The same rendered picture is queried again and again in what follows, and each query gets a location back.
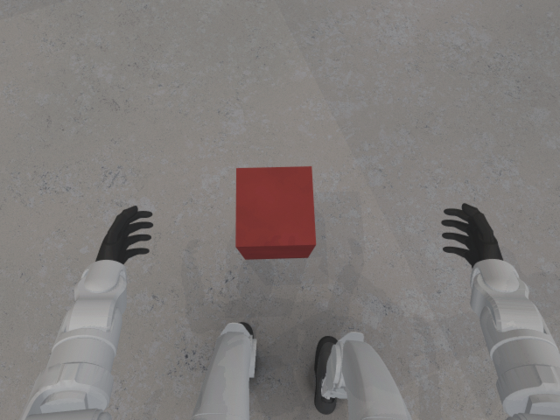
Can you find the left robot foot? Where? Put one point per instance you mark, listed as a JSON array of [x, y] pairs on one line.
[[248, 327]]

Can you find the robot foot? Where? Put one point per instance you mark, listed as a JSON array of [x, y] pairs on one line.
[[325, 405], [248, 327]]

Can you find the left robot hand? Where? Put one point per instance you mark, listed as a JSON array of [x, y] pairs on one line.
[[117, 239]]

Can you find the robot left forearm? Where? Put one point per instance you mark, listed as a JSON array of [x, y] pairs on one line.
[[78, 374]]

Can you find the right robot hand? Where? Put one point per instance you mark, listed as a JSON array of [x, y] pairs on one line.
[[480, 241]]

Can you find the right robot foot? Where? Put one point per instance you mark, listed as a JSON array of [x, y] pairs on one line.
[[325, 405]]

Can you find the robot right forearm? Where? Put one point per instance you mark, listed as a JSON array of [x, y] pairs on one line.
[[525, 356]]

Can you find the carton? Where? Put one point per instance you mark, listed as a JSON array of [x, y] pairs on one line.
[[275, 212]]

